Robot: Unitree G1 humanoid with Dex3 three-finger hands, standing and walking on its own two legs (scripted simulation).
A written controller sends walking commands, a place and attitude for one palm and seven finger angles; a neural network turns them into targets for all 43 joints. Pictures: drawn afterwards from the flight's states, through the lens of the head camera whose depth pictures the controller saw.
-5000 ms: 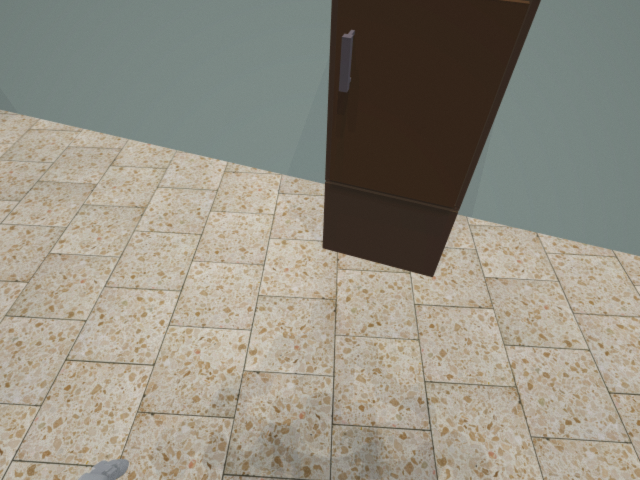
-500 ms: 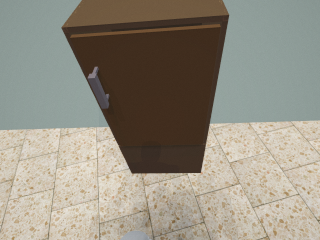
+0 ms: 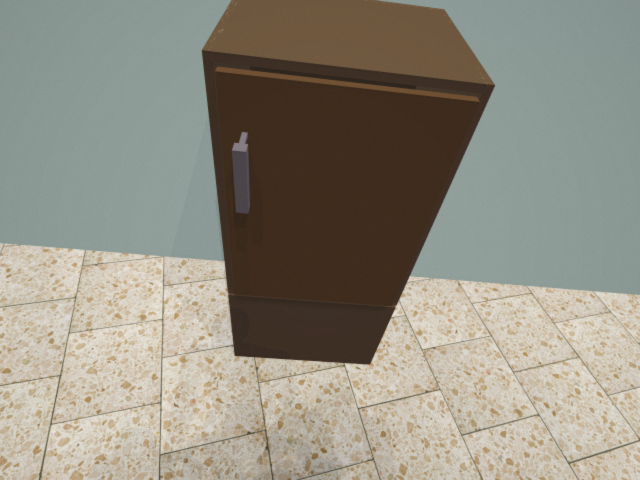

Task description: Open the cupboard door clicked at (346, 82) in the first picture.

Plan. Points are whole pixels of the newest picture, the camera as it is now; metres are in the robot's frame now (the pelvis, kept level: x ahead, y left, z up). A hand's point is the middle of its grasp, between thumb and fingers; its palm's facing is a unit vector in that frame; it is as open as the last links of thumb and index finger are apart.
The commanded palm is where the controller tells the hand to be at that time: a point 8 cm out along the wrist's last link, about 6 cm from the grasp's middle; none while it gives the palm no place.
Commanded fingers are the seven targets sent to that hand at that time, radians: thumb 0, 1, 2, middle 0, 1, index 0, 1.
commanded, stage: come to a stop and stand still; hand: left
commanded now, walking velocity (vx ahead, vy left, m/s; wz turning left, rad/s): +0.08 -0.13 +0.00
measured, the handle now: (243, 173) +0.60 +0.18 +0.04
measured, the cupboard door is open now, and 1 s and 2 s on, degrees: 0 0 0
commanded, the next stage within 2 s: look again from close up in 0.84 s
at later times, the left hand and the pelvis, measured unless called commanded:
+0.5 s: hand out of the picture +0.13 +0.12 -0.18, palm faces +0.05 -0.98 -0.17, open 7.3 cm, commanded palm none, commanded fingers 0.00 0.90 0.90 -0.20 -0.30 -0.20 -0.30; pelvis +0.05 -0.04 -0.02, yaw +2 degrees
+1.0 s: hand out of the picture +0.02 +0.11 -0.18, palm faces +0.05 -0.98 -0.20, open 7.4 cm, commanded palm none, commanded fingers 0.00 0.90 0.90 -0.20 -0.30 -0.20 -0.30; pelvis +0.05 -0.05 -0.01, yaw +0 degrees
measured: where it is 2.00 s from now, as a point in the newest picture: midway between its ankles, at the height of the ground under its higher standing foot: outside the picture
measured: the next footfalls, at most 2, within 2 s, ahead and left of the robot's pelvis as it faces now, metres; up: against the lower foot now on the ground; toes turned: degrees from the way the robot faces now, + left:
right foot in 0.32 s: +0.07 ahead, -0.15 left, +0.00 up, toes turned -5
left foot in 1.04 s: +0.06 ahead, +0.08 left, +0.00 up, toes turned +3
